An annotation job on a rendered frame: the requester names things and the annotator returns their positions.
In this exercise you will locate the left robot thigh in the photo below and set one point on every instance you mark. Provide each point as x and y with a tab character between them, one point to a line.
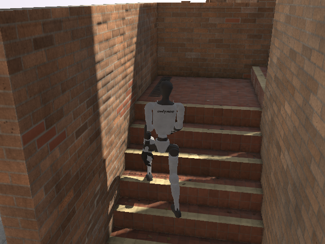
152	144

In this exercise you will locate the robot right upper arm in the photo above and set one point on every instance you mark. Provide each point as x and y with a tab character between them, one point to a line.
180	116

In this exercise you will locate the left robot shin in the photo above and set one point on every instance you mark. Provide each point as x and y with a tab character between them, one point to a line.
149	158

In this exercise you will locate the robot left forearm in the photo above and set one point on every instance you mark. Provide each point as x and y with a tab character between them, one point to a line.
147	137

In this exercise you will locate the robot left upper arm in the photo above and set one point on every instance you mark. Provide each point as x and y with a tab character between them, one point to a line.
148	115

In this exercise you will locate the robot left hand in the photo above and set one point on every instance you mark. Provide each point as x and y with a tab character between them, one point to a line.
144	157

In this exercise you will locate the robot right forearm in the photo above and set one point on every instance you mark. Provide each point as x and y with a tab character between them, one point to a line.
175	130

